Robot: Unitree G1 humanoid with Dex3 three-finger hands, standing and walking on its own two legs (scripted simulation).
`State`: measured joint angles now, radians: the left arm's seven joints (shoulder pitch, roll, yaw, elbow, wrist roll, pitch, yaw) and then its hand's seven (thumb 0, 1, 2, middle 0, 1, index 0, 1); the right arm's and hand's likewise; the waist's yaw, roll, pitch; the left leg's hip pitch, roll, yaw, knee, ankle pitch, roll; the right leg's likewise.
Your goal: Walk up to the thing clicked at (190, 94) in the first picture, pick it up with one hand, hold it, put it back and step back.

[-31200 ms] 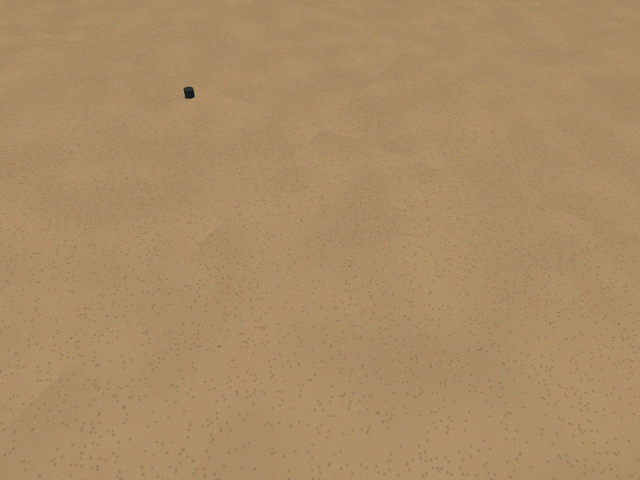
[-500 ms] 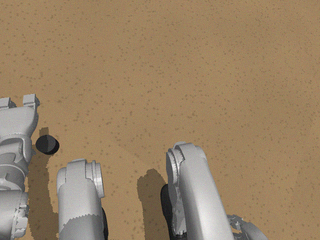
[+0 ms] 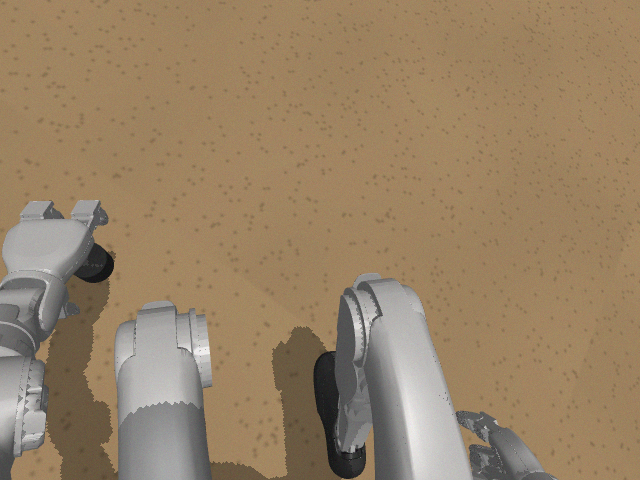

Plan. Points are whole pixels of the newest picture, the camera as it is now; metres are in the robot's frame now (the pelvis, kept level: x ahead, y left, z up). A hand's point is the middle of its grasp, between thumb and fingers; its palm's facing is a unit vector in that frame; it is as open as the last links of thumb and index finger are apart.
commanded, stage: home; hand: left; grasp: from above
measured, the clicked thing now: (91, 262) +0.43 +0.27 -0.31
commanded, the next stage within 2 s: none
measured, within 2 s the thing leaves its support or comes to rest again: neither
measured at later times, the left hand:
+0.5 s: hand (6, 274) +0.36 +0.26 -0.03, palm faces -0.40 -0.36 -0.84, open 9.5 cm
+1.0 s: hand out of the picture +0.25 +0.21 +0.20, palm faces -0.05 -0.91 -0.41, open 7.4 cm
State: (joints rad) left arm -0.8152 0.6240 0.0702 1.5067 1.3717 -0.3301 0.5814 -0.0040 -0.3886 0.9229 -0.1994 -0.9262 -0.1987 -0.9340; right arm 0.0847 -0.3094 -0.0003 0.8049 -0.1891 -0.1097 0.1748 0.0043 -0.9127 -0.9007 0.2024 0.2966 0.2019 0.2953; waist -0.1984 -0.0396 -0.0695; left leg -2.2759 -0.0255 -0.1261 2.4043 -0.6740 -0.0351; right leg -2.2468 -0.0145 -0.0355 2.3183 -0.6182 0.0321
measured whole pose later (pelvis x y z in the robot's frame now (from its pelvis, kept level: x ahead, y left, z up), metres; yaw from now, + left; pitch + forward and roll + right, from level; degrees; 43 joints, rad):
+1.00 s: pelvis +0.04 +0.00 +0.28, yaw +4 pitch +23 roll -3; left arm 0.24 0.31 -0.01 0.04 0.13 0.28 0.07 0.01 0.89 0.90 -0.21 -0.30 -0.21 -0.31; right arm 0.11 -0.21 0.02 0.53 0.05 -0.12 -0.06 0.01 -0.91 -0.90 0.21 0.30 0.20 0.30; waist -0.04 0.03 -0.19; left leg -1.31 0.01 -0.08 1.51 -0.60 -0.02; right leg -1.29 -0.02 -0.04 1.45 -0.56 0.02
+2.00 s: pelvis +0.09 +0.01 +0.38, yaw +5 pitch +10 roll -3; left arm 0.50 0.23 0.03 -0.14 -0.05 0.45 0.02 0.01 0.91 0.90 -0.20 -0.29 -0.20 -0.30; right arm 0.29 -0.21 0.04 0.55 0.00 -0.23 -0.18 0.01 -0.90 -0.90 0.21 0.30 0.21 0.30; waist -0.04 0.04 -0.16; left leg -0.69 0.03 -0.06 1.02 -0.50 -0.01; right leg -0.66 -0.02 -0.05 0.93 -0.45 0.03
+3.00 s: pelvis +0.09 +0.01 +0.38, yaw +5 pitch +10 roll -3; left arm 0.50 0.23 0.03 -0.13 -0.06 0.45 0.02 0.01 0.91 0.90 -0.20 -0.29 -0.20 -0.30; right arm 0.29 -0.22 0.03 0.55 0.01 -0.24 -0.18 0.01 -0.90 -0.90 0.21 0.30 0.21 0.30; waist -0.04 0.05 -0.16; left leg -0.69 0.03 -0.07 1.02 -0.51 -0.02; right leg -0.66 -0.01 -0.05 0.95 -0.46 0.02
